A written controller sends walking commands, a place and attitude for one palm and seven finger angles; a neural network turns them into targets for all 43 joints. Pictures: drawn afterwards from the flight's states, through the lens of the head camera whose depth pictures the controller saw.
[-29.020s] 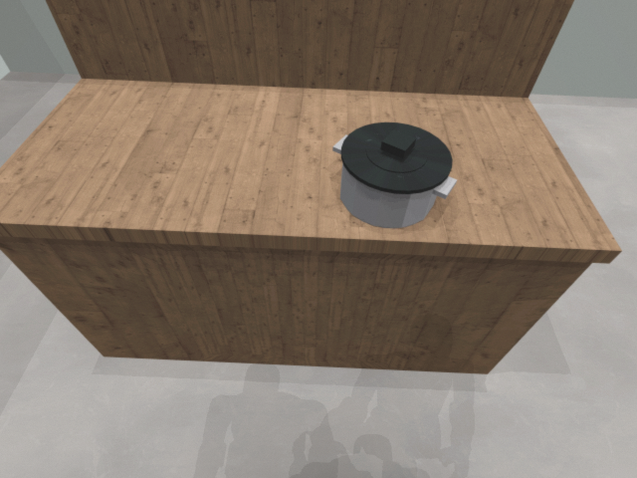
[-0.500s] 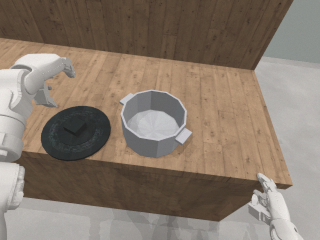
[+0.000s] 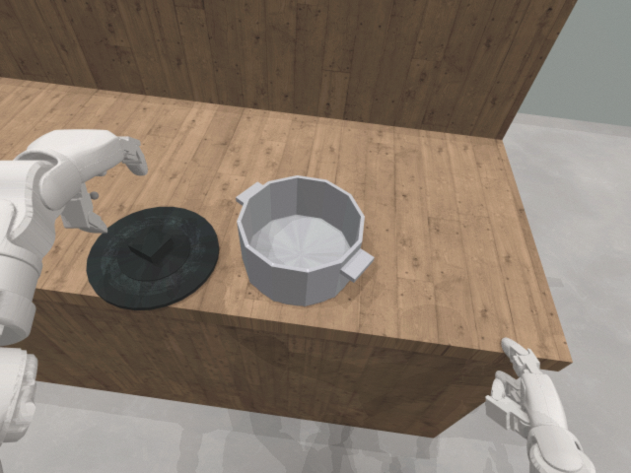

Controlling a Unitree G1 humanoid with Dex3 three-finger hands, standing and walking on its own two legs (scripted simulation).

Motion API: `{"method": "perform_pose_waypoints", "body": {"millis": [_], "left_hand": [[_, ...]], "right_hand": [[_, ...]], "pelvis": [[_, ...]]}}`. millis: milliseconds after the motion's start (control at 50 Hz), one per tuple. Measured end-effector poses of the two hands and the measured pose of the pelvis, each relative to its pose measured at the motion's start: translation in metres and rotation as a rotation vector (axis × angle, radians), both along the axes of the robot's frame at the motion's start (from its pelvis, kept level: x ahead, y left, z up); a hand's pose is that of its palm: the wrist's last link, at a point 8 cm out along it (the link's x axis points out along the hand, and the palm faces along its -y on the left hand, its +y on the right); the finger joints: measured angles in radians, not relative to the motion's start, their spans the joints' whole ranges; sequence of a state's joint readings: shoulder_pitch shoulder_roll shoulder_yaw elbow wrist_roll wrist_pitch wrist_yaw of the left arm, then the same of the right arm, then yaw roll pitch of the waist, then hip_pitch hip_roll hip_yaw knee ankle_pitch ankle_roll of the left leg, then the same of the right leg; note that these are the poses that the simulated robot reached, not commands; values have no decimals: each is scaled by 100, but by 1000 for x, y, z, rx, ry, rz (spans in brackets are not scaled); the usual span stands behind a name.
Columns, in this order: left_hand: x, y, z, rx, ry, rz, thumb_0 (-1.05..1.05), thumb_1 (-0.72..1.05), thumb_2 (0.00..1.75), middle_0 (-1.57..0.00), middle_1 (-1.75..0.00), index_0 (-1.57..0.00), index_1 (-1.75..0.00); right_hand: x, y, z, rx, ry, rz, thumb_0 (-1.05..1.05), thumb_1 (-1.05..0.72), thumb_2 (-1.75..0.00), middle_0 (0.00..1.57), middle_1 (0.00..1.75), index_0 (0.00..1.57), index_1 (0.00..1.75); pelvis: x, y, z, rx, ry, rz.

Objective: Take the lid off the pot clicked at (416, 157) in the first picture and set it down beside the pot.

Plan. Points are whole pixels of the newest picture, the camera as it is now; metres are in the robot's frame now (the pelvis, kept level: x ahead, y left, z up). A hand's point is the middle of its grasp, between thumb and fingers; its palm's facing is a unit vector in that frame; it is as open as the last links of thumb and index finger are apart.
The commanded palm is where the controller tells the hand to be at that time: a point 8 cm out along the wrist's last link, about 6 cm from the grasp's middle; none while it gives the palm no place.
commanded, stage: draw the hand back to the body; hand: left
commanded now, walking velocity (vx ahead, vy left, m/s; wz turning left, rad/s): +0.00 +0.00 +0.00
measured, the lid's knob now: (151, 244) +0.45 +0.29 -0.04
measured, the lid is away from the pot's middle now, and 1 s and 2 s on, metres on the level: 0.24 0.24 0.24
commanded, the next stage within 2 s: step back with the hand held close in 1.92 s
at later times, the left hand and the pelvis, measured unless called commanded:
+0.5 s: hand (141, 161) +0.39 +0.23 +0.19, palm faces +0.38 -0.89 -0.24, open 10.7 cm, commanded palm +0.34 +0.27 +0.18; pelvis +0.03 -0.04 +0.01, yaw -3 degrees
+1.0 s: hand (145, 224) +0.32 +0.20 +0.17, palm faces +0.47 -0.85 -0.25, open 8.4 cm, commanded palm +0.27 +0.23 +0.18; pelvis +0.02 -0.09 +0.01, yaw -3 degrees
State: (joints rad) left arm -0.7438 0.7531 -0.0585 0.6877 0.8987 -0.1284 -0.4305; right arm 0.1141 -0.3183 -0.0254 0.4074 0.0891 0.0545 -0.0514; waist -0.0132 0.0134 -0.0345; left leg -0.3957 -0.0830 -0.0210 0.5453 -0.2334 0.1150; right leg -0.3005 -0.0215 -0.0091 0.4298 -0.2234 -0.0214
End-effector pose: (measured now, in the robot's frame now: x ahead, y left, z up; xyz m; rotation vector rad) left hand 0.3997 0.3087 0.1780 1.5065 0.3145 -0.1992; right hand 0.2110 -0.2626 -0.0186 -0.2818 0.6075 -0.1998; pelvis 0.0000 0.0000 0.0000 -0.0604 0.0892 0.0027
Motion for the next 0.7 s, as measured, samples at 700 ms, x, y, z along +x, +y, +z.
{"method": "perform_pose_waypoints", "body": {"millis": [700], "left_hand": [[-67, -65, 11, -1138, -798, 253, 1, 23, 86, -37, -56, -37, -55]], "right_hand": [[-3, -38, -12, 107, -108, 58, 1, -90, -90, 21, 30, 36, 41]], "pelvis": [[40, -64, 6, 32, -98, -79]]}}
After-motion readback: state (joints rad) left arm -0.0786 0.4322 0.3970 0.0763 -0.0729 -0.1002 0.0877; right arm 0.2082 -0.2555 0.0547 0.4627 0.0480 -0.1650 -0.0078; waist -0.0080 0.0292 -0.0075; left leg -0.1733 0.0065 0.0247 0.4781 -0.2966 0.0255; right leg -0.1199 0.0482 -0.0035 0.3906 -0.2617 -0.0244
